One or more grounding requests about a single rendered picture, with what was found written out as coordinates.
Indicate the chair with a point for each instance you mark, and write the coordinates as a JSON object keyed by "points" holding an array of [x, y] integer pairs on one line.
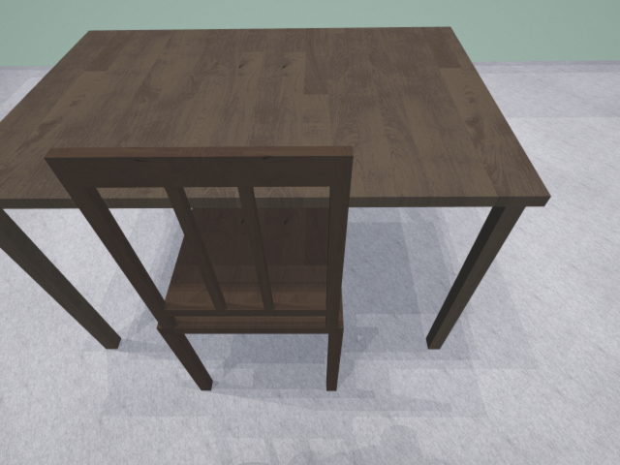
{"points": [[242, 270]]}

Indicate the table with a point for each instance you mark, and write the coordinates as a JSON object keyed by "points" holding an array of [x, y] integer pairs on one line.
{"points": [[424, 128]]}

